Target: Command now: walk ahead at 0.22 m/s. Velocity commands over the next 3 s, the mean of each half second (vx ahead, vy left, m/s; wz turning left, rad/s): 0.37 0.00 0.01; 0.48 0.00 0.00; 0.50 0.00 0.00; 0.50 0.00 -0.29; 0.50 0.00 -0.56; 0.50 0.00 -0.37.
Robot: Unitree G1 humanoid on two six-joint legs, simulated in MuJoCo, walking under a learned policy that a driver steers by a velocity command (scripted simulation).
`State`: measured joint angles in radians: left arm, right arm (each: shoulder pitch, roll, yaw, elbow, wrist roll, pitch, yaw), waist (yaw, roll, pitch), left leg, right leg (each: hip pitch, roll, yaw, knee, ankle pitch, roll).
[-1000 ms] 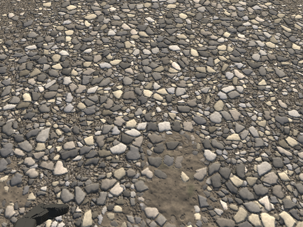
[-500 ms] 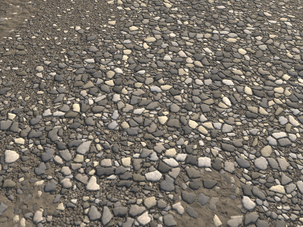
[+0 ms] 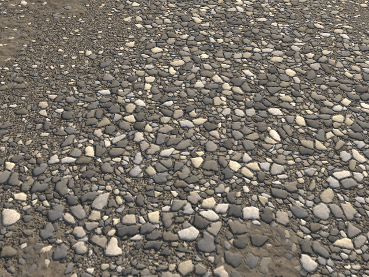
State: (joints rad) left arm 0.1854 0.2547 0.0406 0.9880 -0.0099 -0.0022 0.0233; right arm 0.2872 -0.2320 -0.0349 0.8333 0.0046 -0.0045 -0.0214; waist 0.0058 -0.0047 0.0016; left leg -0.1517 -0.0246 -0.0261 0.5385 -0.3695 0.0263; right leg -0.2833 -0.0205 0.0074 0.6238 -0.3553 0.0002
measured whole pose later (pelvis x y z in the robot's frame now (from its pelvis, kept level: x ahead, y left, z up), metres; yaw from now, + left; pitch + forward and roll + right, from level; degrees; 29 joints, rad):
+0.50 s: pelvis +0.18 -0.03 +0.01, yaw +0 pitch +1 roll +0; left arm 0.43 0.23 0.02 1.05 -0.01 -0.08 0.00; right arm 0.04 -0.25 -0.05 0.76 0.03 -0.07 0.02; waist 0.10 0.03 0.02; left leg -0.63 0.08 0.01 0.61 0.03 0.00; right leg 0.12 0.04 -0.03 0.15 -0.29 -0.04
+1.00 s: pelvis +0.47 +0.01 +0.01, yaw +0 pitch +1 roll +2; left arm 0.08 0.27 0.05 0.87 -0.01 -0.08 0.00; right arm 0.35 -0.25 -0.05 0.96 0.01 -0.09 0.01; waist -0.07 -0.04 0.01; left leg -0.01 -0.08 0.05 0.19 -0.20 0.06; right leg -0.68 -0.13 0.04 0.66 0.09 0.00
